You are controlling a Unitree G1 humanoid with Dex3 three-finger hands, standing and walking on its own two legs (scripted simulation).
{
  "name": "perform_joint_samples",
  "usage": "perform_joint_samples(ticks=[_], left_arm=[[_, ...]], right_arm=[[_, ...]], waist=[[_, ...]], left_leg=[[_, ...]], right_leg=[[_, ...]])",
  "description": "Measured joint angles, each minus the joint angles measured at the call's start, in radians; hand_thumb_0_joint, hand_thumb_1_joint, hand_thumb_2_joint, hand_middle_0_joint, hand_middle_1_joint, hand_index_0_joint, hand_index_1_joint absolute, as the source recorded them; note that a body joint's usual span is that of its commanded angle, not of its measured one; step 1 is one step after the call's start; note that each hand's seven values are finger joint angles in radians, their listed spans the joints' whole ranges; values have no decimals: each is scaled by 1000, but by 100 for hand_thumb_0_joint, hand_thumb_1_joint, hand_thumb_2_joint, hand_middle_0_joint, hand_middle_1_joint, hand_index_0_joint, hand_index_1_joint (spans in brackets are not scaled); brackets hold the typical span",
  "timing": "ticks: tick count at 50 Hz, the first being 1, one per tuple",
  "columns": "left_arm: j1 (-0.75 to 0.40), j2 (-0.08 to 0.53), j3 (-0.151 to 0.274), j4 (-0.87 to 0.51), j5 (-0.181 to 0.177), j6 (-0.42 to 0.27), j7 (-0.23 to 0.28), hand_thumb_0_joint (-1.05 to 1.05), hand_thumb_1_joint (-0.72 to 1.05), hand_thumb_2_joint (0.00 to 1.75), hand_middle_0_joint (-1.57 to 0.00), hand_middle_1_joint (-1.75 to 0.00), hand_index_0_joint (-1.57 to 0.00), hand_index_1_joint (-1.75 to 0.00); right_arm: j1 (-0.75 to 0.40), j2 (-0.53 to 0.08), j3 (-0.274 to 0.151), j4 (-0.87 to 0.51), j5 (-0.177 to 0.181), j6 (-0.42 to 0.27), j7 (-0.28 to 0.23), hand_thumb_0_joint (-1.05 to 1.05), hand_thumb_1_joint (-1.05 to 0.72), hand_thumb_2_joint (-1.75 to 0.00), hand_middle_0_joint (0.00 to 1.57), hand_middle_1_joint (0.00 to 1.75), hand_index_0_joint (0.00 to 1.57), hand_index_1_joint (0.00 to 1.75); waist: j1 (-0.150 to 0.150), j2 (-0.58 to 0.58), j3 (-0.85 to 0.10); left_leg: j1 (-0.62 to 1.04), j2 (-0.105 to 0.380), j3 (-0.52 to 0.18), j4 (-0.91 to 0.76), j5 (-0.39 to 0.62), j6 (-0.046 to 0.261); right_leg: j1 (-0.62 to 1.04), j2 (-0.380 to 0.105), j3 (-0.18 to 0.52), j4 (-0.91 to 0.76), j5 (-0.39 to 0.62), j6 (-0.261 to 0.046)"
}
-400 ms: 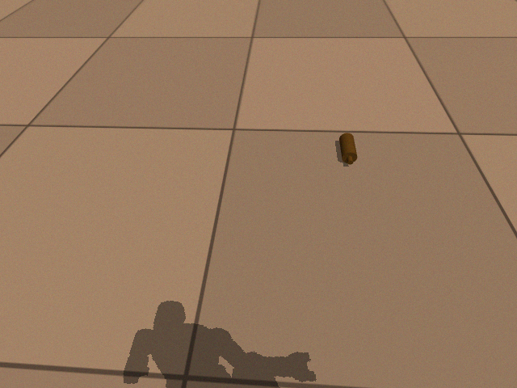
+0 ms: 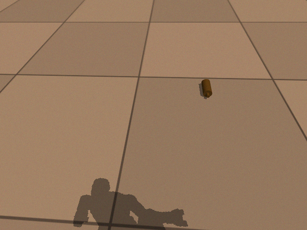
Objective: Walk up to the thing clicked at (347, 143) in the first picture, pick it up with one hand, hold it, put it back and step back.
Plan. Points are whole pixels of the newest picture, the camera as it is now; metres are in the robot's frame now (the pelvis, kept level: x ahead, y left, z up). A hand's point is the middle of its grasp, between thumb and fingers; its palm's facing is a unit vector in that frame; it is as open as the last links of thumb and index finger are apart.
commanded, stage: stand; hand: left
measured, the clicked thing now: (206, 89) +1.43 -0.47 -0.74
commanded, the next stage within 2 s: walk up in 0.72 s
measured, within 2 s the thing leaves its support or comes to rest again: neither
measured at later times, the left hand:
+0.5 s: hand out of the picture +0.08 +0.25 -0.16, palm faces -0.02 -0.94 -0.34, open 7.4 cm
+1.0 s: hand (74, 226) +0.17 +0.26 -0.13, palm faces -0.23 -0.86 -0.45, open 7.4 cm
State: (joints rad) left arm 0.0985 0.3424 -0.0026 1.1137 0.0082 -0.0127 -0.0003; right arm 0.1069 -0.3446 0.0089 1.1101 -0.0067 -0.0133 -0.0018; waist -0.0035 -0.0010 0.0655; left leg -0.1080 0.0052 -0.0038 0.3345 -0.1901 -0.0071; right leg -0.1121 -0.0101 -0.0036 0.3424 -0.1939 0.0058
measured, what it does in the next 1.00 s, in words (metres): lifts its right foot, turning right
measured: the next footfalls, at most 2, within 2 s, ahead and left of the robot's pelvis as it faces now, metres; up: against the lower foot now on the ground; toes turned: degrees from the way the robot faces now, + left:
right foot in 1.02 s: +0.11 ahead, -0.20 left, +0.00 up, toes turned -24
left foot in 1.42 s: +0.47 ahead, +0.04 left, +0.00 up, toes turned -32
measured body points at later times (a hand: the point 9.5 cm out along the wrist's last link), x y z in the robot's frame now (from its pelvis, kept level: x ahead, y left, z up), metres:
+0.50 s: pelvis +0.00 +0.00 +0.00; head +0.02 +0.00 +0.45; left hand +0.08 +0.30 -0.13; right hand +0.08 -0.30 -0.13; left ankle +0.00 +0.12 -0.75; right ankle +0.00 -0.12 -0.75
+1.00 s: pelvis +0.05 -0.02 -0.02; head +0.03 -0.07 +0.43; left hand +0.18 +0.30 -0.10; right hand +0.07 -0.38 -0.14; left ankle +0.00 +0.12 -0.75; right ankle +0.07 -0.18 -0.73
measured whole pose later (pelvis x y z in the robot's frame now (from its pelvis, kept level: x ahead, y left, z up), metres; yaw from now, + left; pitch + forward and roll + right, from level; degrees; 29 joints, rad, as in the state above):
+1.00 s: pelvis +0.05 -0.02 -0.02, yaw -15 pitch -2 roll +2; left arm 0.27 0.44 0.09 0.98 0.01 0.00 -0.11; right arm 0.16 -0.47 -0.11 0.92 -0.06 -0.02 0.08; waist -0.01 0.07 0.03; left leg -0.03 0.10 0.25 0.50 -0.41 -0.01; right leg -0.40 -0.14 -0.09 0.75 -0.31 0.01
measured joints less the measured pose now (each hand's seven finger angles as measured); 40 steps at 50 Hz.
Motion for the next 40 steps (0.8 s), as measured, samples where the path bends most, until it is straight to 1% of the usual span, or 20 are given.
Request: perform_joint_samples(ticks=[36,37,38,39,40], left_arm=[[16,4,4,4,1,0,0,0,90,90,-20,-30,-20,-30],[29,5,15,-14,5,4,-12,0,90,90,-20,-30,-20,-30],[54,8,27,-38,9,4,-27,0,90,90,-20,-30,-20,-30],[80,11,37,-53,12,6,-41,0,90,90,-20,-30,-20,-30],[100,13,46,-60,13,13,-51,0,90,90,-20,-30,-20,-30]], right_arm=[[6,-1,1,-4,1,2,0,0,-90,-90,21,30,20,30],[7,-2,-12,-17,-9,4,14,0,-90,-90,21,30,20,30],[8,-7,-28,-40,-20,0,30,0,-90,-90,21,30,20,30],[8,-15,-42,-67,-27,-8,44,0,-90,-90,21,30,20,30],[10,-24,-54,-98,-30,-19,54,1,-90,-90,21,30,21,30]], waist=[[3,-1,-3],[9,-2,-5],[16,-3,-8],[17,-3,-14],[14,1,-22]], left_leg=[[12,0,-4,-11,4,1],[-1,2,13,19,-41,11],[-18,4,37,63,-111,25],[-29,4,60,93,-165,39],[-35,7,85,99,-169,47]], right_leg=[[18,-1,-4,-20,7,1],[0,2,12,5,-11,-6],[-27,6,37,47,-45,-13],[-57,8,60,96,-90,-14],[-102,6,67,168,-150,-20]])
